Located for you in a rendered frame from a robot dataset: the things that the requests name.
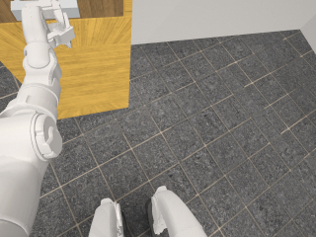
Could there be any handle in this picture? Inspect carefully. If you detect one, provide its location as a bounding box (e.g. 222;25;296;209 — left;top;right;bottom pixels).
10;0;80;21

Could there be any robot right foot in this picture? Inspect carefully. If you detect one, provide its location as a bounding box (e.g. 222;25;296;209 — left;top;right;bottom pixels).
145;198;165;237

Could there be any robot left forearm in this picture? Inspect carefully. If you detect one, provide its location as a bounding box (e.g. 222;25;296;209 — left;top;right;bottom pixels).
0;41;62;124

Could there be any cabinet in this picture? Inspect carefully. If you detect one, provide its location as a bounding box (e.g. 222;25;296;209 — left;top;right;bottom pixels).
0;0;133;119

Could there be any robot left hand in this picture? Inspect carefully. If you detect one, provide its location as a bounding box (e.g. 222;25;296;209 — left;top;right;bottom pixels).
21;0;76;49

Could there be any robot left upper arm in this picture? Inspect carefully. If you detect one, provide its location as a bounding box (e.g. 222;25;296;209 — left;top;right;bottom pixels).
0;113;62;237

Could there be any right robot shin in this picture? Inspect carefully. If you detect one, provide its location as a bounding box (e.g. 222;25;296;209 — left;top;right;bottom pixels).
152;186;167;234

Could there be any drawer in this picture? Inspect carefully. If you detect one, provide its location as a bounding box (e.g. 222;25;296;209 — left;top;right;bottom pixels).
0;0;123;24

